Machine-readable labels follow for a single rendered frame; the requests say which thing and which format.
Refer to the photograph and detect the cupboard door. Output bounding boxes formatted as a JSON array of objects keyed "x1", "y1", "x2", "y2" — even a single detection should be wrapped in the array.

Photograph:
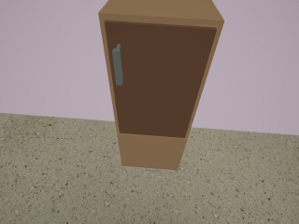
[{"x1": 105, "y1": 21, "x2": 217, "y2": 138}]

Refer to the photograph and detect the handle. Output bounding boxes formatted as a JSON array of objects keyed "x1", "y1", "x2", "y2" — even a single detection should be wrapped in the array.
[{"x1": 112, "y1": 44, "x2": 123, "y2": 86}]

